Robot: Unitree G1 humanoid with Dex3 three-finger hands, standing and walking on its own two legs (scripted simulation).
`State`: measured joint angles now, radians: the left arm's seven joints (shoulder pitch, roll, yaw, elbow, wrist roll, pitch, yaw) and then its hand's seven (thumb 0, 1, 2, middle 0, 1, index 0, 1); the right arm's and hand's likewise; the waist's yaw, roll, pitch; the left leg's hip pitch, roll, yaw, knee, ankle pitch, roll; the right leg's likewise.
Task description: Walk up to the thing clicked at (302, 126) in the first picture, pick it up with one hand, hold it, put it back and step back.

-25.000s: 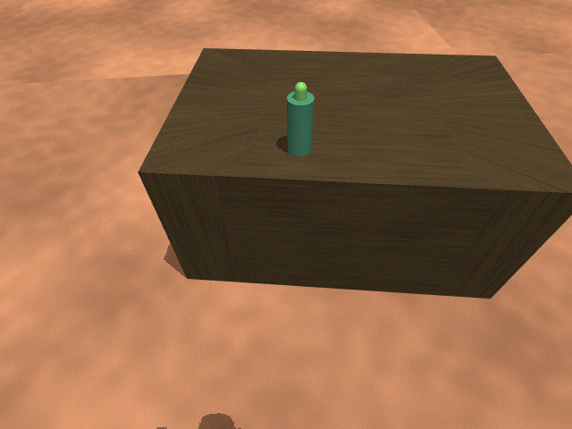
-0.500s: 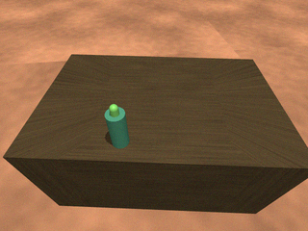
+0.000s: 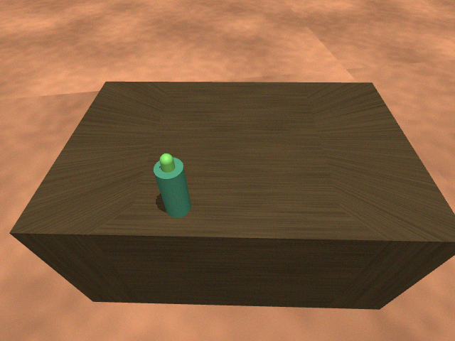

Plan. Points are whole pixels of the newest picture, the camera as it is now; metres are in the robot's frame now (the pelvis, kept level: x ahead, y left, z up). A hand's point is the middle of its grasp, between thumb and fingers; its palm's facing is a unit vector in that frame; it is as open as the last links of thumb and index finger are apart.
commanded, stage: stand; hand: left
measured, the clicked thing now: (172, 184) +0.49 +0.18 -0.07
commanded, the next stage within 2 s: step back in 1.76 s
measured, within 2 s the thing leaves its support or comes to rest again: neither
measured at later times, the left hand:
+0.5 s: hand out of the picture +0.10 +0.24 -0.16, palm faces -0.04 -0.94 -0.33, open 7.4 cm
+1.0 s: hand out of the picture +0.10 +0.25 -0.16, palm faces -0.03 -0.94 -0.34, open 7.4 cm
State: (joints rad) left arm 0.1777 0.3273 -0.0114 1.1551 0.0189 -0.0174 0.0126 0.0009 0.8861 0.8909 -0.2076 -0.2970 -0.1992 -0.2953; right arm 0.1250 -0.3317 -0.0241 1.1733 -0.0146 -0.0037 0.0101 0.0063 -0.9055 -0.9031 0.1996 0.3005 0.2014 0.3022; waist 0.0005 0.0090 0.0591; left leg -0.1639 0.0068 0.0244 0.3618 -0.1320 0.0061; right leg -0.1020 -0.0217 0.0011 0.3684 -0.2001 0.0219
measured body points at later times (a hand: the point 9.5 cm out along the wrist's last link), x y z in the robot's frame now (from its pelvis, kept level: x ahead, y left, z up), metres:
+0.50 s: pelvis +0.02 +0.00 +0.00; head +0.03 +0.00 +0.45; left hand +0.10 +0.29 -0.13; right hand +0.08 -0.30 -0.13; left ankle +0.05 +0.11 -0.75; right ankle +0.00 -0.13 -0.75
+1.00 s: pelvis +0.03 +0.00 +0.00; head +0.04 +0.00 +0.45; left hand +0.11 +0.30 -0.13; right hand +0.10 -0.30 -0.13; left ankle +0.05 +0.11 -0.75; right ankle +0.01 -0.13 -0.75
